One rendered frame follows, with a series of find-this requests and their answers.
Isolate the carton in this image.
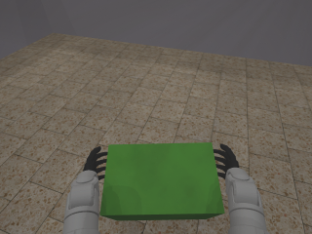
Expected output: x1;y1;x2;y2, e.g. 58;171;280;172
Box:
99;142;225;221

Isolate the right robot hand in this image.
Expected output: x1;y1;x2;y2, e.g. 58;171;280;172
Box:
213;143;240;179

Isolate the left robot forearm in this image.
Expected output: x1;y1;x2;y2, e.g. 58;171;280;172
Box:
62;170;101;234

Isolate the right robot forearm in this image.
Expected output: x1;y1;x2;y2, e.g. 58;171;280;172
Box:
225;167;270;234

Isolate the left robot hand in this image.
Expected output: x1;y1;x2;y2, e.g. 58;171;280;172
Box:
83;146;108;180

